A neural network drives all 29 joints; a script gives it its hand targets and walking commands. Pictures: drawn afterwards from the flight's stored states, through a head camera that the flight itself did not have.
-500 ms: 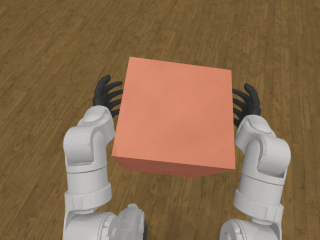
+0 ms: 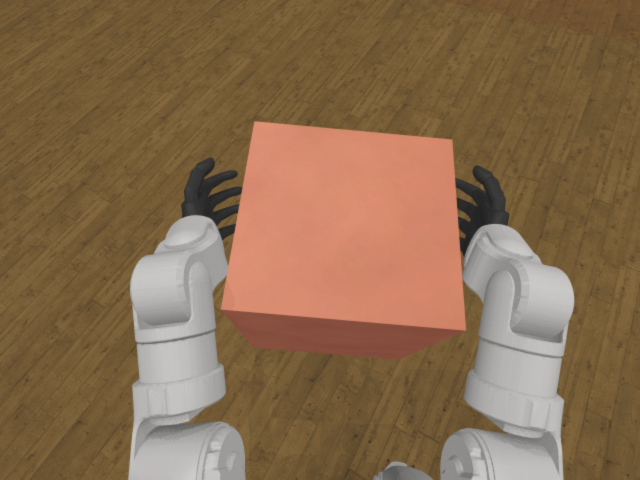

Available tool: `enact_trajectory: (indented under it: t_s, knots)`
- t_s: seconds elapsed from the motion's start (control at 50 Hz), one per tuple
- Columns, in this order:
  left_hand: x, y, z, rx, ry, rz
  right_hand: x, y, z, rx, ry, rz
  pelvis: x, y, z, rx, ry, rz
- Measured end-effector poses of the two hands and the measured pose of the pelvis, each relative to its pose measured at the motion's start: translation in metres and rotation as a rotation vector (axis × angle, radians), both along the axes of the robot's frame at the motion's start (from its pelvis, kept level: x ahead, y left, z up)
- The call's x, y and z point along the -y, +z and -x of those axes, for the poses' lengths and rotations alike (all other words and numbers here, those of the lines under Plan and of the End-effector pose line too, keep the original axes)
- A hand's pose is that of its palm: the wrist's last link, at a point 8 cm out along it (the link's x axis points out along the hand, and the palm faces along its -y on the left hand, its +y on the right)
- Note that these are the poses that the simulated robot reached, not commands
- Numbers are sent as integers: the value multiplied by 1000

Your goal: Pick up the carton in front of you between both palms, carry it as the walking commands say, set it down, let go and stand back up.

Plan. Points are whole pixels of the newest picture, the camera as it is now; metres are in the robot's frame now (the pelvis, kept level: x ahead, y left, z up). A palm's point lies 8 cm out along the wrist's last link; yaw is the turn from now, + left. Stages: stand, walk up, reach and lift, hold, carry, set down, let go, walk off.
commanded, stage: carry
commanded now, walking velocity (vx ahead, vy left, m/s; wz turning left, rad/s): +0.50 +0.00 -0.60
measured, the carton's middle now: (337, 259) +0.35 +0.01 +0.07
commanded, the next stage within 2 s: none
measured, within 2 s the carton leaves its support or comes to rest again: neither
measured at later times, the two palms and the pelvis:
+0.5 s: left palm (282, 43) +0.67 +0.11 +0.18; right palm (489, 79) +0.58 -0.19 +0.18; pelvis +0.29 +0.05 +0.05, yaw -12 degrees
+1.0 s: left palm out of the picture +0.98 +0.00 +0.22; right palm out of the picture +0.87 -0.29 +0.21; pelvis +0.60 -0.02 +0.08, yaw -25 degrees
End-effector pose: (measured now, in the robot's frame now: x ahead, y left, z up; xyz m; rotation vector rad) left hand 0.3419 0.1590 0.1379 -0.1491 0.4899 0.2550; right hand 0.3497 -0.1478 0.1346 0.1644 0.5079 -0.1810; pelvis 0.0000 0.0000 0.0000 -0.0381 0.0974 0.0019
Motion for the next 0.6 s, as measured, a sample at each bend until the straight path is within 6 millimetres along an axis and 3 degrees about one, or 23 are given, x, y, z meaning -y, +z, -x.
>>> enact_trajectory:
  t_s: [0.12, 0.18, 0.24, 0.3, 0.46, 0.6]
  knots:
    - [-27, 10, -43, -46, 91, 30, -26, 9, -79, -61, 29, 29, 3, 23, -66, -13, -17, -32]
    - [-35, 25, -82, -22, 85, 23, -32, 20, -115, -40, 2, 38, -5, 30, -100, -17, -32, -40]
    - [-35, 37, -134, 17, 29, 20, -29, 31, -149, -1, -50, 58, -19, 27, -141, -13, -57, -40]
    - [-22, 39, -192, 42, -90, 14, -18, 37, -173, 20, -120, 67, -36, 19, -181, 12, -94, -37]
    - [40, 36, -306, -55, -276, 70, 26, 42, -212, -57, -285, 15, -53, 45, -269, 7, -190, 14]
    - [74, 41, -396, 12, -325, 69, 58, 56, -286, 13, -347, 40, -45, 40, -355, 12, -245, 12]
